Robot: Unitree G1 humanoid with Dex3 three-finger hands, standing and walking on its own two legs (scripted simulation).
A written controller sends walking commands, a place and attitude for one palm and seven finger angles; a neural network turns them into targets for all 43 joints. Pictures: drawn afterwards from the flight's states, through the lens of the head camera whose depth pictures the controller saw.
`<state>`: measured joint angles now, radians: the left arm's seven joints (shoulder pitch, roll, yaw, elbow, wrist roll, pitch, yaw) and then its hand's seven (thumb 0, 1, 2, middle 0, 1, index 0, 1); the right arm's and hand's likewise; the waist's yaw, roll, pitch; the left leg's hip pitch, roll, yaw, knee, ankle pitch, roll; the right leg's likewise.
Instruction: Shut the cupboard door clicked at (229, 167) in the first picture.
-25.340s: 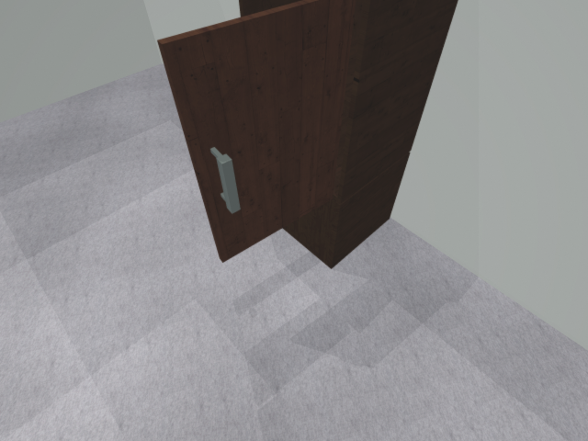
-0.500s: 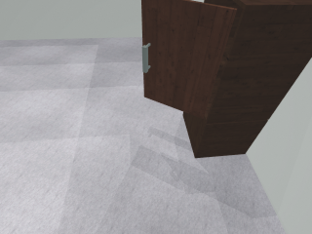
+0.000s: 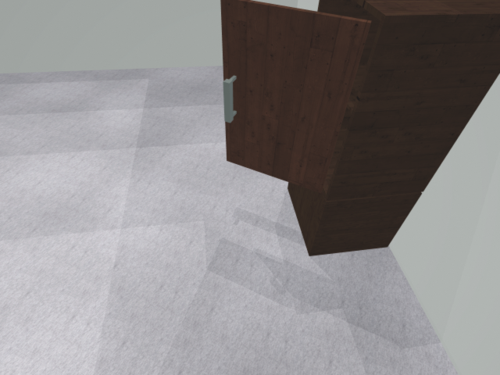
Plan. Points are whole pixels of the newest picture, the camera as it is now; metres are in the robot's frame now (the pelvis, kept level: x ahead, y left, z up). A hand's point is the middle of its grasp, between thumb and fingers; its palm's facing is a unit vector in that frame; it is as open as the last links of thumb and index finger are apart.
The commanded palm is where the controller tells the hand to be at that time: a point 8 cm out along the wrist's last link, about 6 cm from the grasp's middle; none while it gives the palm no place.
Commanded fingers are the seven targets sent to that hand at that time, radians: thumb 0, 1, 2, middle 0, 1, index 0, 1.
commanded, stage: let the arm hang, fingers relaxed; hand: left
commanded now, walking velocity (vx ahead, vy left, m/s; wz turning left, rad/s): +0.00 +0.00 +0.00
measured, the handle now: (231, 99) +0.94 +0.10 -0.04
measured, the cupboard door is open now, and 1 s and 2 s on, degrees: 56 56 56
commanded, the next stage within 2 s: look to check the result in 0.10 s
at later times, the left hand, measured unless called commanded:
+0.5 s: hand out of the picture -0.04 +0.16 -0.18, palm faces +0.03 -0.98 -0.18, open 7.4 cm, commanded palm none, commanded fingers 0.00 0.90 0.90 -0.20 -0.30 -0.20 -0.30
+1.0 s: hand out of the picture +0.01 +0.17 -0.19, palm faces +0.08 -0.98 -0.20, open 7.4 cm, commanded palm none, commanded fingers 0.00 0.90 0.90 -0.20 -0.30 -0.20 -0.30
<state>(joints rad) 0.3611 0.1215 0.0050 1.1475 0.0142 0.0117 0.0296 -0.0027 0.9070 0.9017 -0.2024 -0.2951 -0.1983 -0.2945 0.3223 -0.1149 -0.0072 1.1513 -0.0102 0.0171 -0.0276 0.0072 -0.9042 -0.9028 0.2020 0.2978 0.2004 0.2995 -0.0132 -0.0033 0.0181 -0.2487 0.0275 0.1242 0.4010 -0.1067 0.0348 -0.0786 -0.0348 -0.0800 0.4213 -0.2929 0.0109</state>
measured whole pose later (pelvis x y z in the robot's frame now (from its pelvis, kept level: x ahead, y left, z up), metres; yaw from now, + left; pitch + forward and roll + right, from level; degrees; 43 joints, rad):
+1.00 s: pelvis +0.02 -0.01 -0.01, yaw +3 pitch -1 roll -1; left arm 0.28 0.16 0.04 1.08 0.02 0.02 0.04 0.00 0.91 0.90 -0.20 -0.30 -0.20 -0.29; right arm 0.26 -0.15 -0.02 1.10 -0.01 0.04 -0.01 0.01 -0.90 -0.90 0.20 0.30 0.20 0.30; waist -0.03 0.00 0.07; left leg -0.33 0.02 0.07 0.54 -0.19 0.03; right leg -0.10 -0.04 -0.13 0.50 -0.37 0.00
